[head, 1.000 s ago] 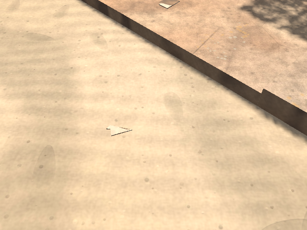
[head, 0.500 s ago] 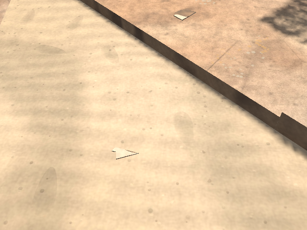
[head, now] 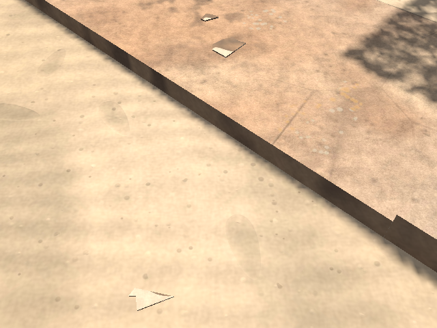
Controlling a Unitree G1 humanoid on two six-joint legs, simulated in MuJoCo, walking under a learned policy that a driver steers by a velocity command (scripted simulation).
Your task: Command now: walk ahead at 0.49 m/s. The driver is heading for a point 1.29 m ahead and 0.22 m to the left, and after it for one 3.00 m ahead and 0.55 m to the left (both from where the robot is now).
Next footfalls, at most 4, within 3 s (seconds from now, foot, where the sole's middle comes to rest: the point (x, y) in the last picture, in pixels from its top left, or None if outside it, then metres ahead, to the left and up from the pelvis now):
0.26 right None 0.35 -0.16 -0.78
0.82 left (177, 299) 0.61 0.12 -0.78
1.36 right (196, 201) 0.99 0.06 -0.78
1.86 left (111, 171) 1.15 0.40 -0.78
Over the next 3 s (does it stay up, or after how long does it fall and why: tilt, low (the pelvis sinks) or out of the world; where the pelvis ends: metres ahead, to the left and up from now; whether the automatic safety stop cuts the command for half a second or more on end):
stays up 1.12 0.26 -0.01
